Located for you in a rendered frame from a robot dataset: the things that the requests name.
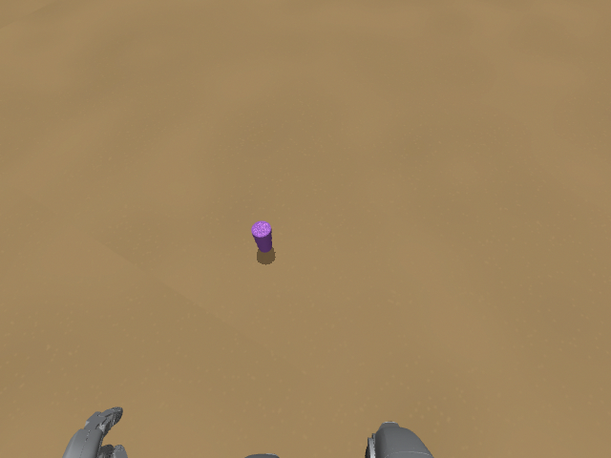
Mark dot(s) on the left robot hand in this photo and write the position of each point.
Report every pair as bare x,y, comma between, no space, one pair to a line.
86,443

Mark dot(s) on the cup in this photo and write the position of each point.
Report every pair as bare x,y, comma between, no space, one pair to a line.
261,231

